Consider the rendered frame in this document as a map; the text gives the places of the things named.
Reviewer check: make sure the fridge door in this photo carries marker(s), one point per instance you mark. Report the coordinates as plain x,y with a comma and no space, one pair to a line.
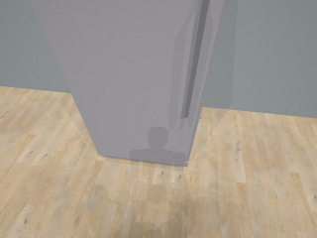
127,65

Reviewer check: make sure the handle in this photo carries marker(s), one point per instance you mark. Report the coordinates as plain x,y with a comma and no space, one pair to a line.
196,54

